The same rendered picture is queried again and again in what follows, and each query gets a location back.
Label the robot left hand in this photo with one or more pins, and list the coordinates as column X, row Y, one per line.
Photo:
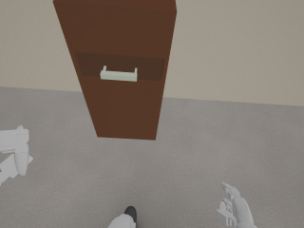
column 14, row 141

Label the robot right hand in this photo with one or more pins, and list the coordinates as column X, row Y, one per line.
column 237, row 211

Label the handle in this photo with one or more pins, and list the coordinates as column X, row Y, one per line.
column 119, row 75

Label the left robot thigh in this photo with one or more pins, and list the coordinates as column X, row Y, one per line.
column 122, row 222

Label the robot left shin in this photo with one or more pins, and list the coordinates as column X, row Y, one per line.
column 125, row 215

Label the cabinet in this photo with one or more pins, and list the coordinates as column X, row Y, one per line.
column 120, row 109

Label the drawer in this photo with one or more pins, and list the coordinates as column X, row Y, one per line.
column 148, row 68

